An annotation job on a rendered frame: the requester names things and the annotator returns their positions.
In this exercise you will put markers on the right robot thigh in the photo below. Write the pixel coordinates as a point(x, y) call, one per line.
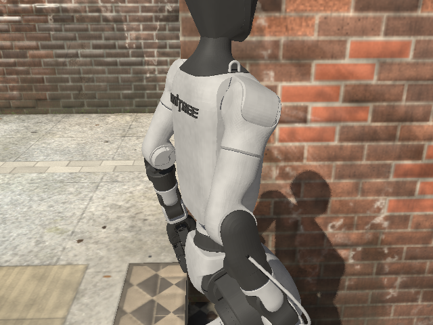
point(232, 306)

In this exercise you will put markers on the left robot forearm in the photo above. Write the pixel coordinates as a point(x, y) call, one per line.
point(169, 196)

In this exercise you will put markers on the robot head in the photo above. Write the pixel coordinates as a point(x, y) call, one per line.
point(218, 22)

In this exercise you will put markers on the right robot forearm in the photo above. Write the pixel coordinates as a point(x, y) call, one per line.
point(240, 238)

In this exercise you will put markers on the left robot hand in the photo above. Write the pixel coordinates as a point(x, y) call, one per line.
point(177, 235)

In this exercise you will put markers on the robot right upper arm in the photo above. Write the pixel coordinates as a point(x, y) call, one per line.
point(250, 113)

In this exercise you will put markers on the robot left upper arm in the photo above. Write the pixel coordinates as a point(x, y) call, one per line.
point(156, 147)

